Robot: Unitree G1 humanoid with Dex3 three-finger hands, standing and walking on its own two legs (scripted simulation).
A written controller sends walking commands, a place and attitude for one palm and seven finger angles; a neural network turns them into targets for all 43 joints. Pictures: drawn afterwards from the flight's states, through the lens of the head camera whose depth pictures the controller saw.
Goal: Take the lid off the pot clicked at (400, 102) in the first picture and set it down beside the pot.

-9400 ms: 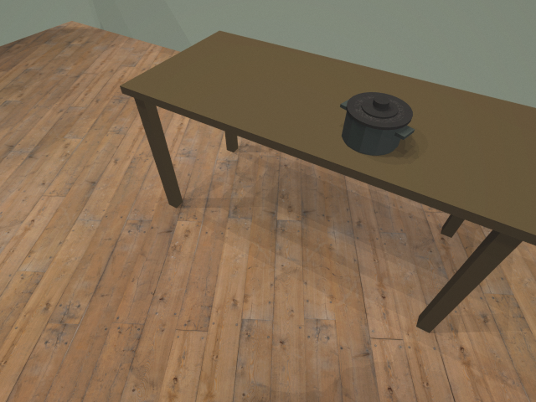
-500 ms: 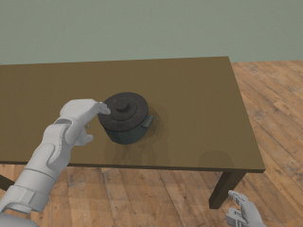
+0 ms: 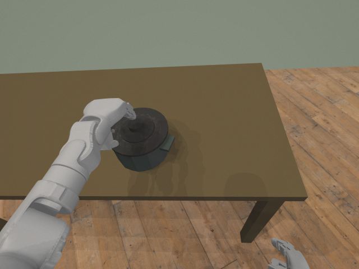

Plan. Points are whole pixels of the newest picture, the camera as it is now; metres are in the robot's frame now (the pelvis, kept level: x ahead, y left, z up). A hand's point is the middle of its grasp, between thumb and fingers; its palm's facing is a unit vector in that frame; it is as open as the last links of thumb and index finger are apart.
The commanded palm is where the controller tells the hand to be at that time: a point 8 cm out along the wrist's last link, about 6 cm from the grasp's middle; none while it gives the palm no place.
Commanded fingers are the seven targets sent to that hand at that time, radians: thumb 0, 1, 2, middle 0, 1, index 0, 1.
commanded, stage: move the open hand above the knob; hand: left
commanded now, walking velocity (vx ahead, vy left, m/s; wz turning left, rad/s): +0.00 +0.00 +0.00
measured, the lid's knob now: (135, 124) +0.49 +0.14 +0.01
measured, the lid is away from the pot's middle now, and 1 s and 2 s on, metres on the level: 0.00 0.00 0.00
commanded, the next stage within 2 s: lower the open fingers around the knob in 1.04 s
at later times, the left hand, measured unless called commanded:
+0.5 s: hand (127, 113) +0.47 +0.14 +0.08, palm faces -0.35 -0.04 -0.94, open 10.2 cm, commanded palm +0.46 +0.15 +0.15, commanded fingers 0.00 -0.26 1.32 -0.81 -0.08 -0.81 -0.08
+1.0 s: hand (125, 116) +0.46 +0.15 +0.08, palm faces -0.33 -0.04 -0.94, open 10.2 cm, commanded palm +0.45 +0.15 +0.15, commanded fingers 0.00 -0.26 1.32 -0.81 -0.08 -0.81 -0.08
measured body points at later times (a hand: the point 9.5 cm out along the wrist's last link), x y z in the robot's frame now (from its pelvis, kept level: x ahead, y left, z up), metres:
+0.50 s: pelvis +0.00 +0.01 +0.00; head +0.05 -0.02 +0.45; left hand +0.48 +0.14 +0.14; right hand +0.07 -0.26 -0.14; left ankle +0.00 +0.11 -0.74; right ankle -0.04 -0.13 -0.74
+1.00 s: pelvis +0.00 +0.01 +0.00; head +0.04 -0.02 +0.45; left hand +0.47 +0.15 +0.14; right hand +0.09 -0.25 -0.14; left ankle +0.00 +0.11 -0.74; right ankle -0.04 -0.13 -0.74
